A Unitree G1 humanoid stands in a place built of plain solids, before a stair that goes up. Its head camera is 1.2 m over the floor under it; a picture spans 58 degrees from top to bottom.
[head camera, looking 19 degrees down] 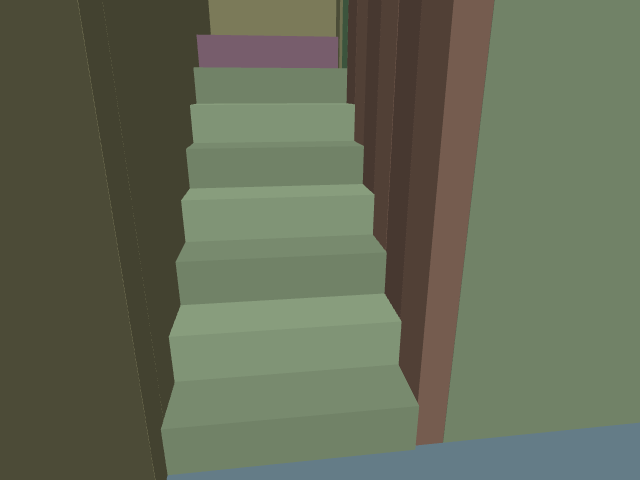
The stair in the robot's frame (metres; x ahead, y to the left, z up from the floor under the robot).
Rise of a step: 0.19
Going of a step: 0.24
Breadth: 0.85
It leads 7 degrees to the left of straight ahead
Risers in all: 8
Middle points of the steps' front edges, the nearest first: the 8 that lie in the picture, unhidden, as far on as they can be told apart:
1.15 0.08 0.19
1.39 0.11 0.38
1.63 0.14 0.57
1.86 0.17 0.76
2.10 0.21 0.95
2.34 0.24 1.13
2.58 0.27 1.32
2.82 0.30 1.51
